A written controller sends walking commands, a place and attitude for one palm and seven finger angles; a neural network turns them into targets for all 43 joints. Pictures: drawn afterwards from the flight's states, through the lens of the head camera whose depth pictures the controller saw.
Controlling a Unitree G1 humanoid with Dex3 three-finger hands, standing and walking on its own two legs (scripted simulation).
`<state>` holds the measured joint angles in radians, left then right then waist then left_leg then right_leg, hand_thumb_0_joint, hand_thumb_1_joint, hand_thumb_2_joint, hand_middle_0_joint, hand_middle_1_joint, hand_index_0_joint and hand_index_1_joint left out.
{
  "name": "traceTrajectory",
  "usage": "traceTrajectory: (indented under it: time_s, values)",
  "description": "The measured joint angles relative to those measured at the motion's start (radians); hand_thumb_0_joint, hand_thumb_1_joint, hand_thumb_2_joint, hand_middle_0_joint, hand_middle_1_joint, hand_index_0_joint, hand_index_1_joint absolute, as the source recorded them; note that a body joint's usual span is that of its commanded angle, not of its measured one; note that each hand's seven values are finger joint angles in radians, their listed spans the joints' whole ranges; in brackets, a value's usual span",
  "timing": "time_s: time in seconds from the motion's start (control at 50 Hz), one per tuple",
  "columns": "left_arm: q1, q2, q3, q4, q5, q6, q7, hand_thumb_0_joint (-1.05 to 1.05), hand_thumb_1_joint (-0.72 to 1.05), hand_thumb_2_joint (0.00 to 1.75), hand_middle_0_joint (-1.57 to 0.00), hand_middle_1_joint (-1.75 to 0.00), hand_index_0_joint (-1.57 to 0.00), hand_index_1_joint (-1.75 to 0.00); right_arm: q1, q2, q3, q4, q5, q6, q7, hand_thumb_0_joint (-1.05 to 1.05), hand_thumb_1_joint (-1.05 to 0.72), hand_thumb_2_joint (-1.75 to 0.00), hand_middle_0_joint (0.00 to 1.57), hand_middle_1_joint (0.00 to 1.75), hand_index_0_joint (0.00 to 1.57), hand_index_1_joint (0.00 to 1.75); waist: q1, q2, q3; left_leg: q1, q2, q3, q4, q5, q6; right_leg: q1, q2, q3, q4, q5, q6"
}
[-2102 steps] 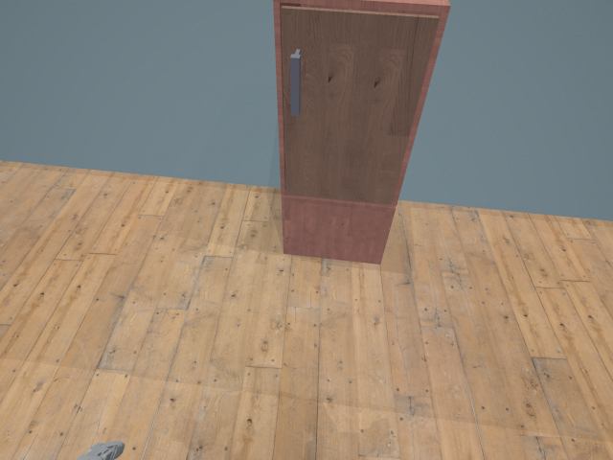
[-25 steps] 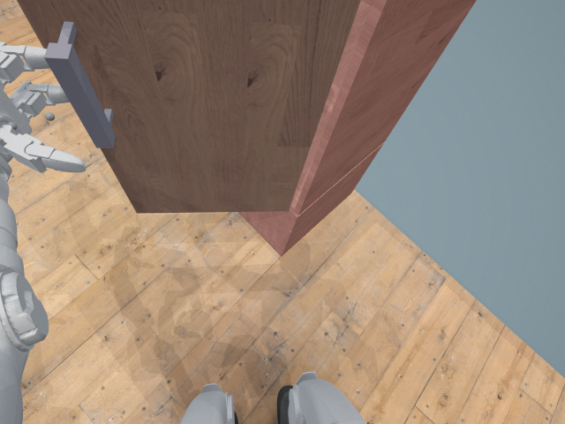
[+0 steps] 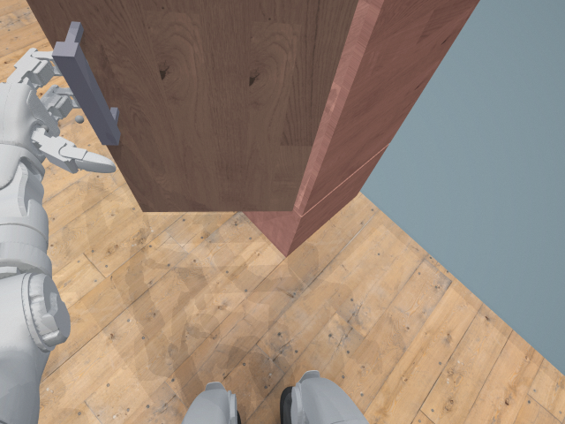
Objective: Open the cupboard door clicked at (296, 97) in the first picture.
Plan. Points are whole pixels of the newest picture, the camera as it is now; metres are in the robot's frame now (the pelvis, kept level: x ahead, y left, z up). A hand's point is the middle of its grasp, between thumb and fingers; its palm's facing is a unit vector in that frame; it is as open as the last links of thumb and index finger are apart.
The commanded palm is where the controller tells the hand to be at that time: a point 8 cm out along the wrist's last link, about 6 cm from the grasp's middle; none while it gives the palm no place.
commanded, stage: slide the fingers in behind the handle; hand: left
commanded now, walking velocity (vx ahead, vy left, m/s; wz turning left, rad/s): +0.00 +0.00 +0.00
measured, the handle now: (94, 89) +0.55 +0.23 +0.08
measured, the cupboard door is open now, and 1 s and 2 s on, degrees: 50 50 51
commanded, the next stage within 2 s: close the thumb around the handle in 0.90 s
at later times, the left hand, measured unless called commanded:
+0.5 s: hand (100, 122) +0.49 +0.21 +0.08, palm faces -0.04 -1.00 +0.00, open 13.9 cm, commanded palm +0.48 +0.25 +0.08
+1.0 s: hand (96, 124) +0.49 +0.21 +0.08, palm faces -0.01 -1.00 +0.00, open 14.0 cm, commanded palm +0.47 +0.25 +0.08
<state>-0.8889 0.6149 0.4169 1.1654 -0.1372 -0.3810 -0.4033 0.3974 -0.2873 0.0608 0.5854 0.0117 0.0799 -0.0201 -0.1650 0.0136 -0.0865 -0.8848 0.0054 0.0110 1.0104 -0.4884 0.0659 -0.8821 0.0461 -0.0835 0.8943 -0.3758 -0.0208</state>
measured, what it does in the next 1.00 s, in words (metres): stands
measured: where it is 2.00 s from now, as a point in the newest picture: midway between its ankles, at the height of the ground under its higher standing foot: outside the picture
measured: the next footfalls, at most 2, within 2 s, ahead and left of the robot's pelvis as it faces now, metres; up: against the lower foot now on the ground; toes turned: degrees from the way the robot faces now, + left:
none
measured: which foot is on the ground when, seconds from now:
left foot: down 0.00-1.00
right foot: down 0.00-1.00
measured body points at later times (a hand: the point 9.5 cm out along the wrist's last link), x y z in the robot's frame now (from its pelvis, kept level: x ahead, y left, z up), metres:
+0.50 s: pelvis +0.00 +0.00 +0.00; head +0.12 +0.03 +0.43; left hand +0.49 +0.26 +0.09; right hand +0.01 -0.27 -0.10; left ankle -0.01 +0.07 -0.68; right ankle +0.02 -0.11 -0.68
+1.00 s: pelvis +0.00 +0.00 +0.00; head +0.11 +0.03 +0.44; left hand +0.48 +0.27 +0.09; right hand +0.01 -0.26 -0.10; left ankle -0.01 +0.07 -0.68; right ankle +0.02 -0.11 -0.68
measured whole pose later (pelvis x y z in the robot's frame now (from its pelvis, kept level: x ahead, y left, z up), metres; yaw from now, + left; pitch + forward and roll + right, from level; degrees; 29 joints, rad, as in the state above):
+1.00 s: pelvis +0.00 +0.00 +0.00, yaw +0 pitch +19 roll -4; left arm -0.85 0.53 0.37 1.15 -0.14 -0.40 -0.32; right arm 0.41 -0.27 0.05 0.60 0.01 0.08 0.00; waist -0.15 0.02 -0.10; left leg -0.85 0.00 0.02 1.00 -0.49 0.07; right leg -0.85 0.04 -0.07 0.89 -0.38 -0.02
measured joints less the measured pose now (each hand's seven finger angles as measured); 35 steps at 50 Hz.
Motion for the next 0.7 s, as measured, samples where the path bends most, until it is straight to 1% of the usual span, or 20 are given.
traceTrajectory:
  time_s: [0.06, 0.14, 0.2, 0.28, 0.32, 0.4, 0.5, 0.56, 0.66, 0.7]
  values:
    - [0.002, -0.011, 0.0, -0.01, -0.004, -0.005, 0.001, -0.01, -0.5, 0.3, -0.3, -1.2, -0.3, -1.2, 0.005, 0.001, -0.004, 0.008, 0.001, 0.002, 0.003, 0.0, -0.9, -0.9, 0.21, 0.3, 0.2, 0.3, -0.002, -0.001, -0.006, 0.002, 0.002, 0.001, 0.0, -0.002, -0.001, 0.001, 0.002, 0.001, 0.0, -0.001, -0.001]
    - [0.009, -0.025, -0.017, -0.008, 0.0, 0.016, 0.012, -0.01, -0.49, 0.3, -0.3, -1.2, -0.3, -1.2, 0.017, 0.002, -0.006, 0.007, 0.003, 0.009, 0.006, 0.0, -0.9, -0.9, 0.21, 0.3, 0.2, 0.3, -0.003, 0.004, -0.01, 0.014, 0.003, 0.003, -0.007, -0.002, -0.001, 0.012, 0.003, 0.004, -0.006, -0.001, -0.001]
    - [0.023, -0.033, -0.007, -0.014, 0.006, 0.029, 0.027, -0.01, -0.49, 0.3, -0.3, -1.2, -0.3, -1.2, 0.022, 0.003, -0.005, 0.001, 0.003, 0.011, 0.007, 0.0, -0.9, -0.9, 0.21, 0.3, 0.2, 0.3, -0.005, 0.006, -0.011, 0.023, 0.004, 0.008, -0.014, -0.001, 0.0, 0.018, 0.005, 0.009, -0.011, 0.001, 0.0]
    - [0.046, -0.04, 0.002, -0.028, 0.003, 0.011, 0.045, -0.01, -0.49, 0.3, -0.3, -1.2, -0.3, -1.2, 0.028, 0.009, -0.006, -0.005, 0.002, 0.009, 0.01, 0.0, -0.9, -0.9, 0.21, 0.3, 0.2, 0.3, -0.004, 0.005, -0.012, 0.034, 0.005, 0.014, -0.021, 0.0, 0.0, 0.026, 0.007, 0.015, -0.014, 0.003, -0.001]
    - [0.044, -0.042, -0.003, -0.023, 0.001, 0.0, 0.048, -0.01, -0.49, 0.3, -0.3, -1.2, -0.3, -1.2, 0.028, 0.011, -0.005, -0.003, 0.003, 0.007, 0.012, 0.0, -0.9, -0.9, 0.21, 0.3, 0.2, 0.3, -0.002, 0.005, -0.01, 0.036, 0.005, 0.013, -0.02, 0.0, 0.0, 0.028, 0.006, 0.014, -0.014, 0.003, -0.001]
    - [0.03, -0.043, -0.019, -0.01, 0.003, 0.001, 0.048, -0.01, -0.49, 0.3, -0.3, -1.2, -0.3, -1.2, 0.024, 0.012, -0.003, 0.002, 0.003, 0.004, 0.011, 0.0, -0.9, -0.9, 0.21, 0.3, 0.2, 0.3, -0.001, 0.002, -0.007, 0.032, 0.002, 0.009, -0.016, 0.001, 0.001, 0.025, 0.003, 0.01, -0.008, 0.001, -0.001]
    - [0.021, -0.07, -0.044, -0.01, -0.004, -0.005, 0.052, -0.01, -0.5, 0.3, -0.3, -1.2, -0.3, -1.2, 0.017, 0.009, -0.008, 0.014, 0.001, -0.003, 0.012, 0.0, -0.9, -0.9, 0.21, 0.3, 0.2, 0.3, 0.006, 0.006, -0.01, 0.024, -0.002, 0.006, -0.009, 0.0, 0.002, 0.02, -0.001, 0.007, -0.003, -0.002, 0.001]
    - [0.004, -0.079, -0.044, 0.006, 0.001, -0.002, 0.065, -0.01, -0.5, 0.3, -0.3, -1.2, -0.3, -1.2, 0.009, 0.009, -0.008, 0.016, 0.0, -0.007, 0.012, 0.0, -0.9, -0.9, 0.21, 0.3, 0.2, 0.3, 0.001, 0.003, -0.008, 0.018, -0.004, 0.005, -0.004, -0.002, 0.003, 0.014, -0.003, 0.006, 0.004, -0.004, 0.002]
    - [0.008, -0.077, -0.018, -0.011, 0.025, -0.01, 0.088, -0.01, -0.49, 0.3, -0.3, -1.2, -0.3, -1.2, 0.004, 0.011, -0.011, 0.006, -0.005, -0.011, 0.013, 0.0, -0.9, -0.9, 0.21, 0.3, 0.2, 0.3, -0.008, 0.002, -0.011, 0.009, -0.002, 0.01, 0.001, -0.004, 0.003, 0.003, -0.001, 0.011, 0.009, -0.004, 0.003]
    - [0.022, -0.075, -0.017, -0.028, 0.021, -0.018, 0.09, -0.01, -0.49, 0.3, -0.3, -1.2, -0.3, -1.2, 0.008, 0.011, -0.013, 0.003, -0.005, -0.01, 0.016, 0.0, -0.9, -0.9, 0.2, 0.3, 0.2, 0.3, -0.006, 0.005, -0.013, 0.013, 0.0, 0.013, -0.002, -0.005, 0.003, 0.006, 0.001, 0.014, 0.006, -0.004, 0.004]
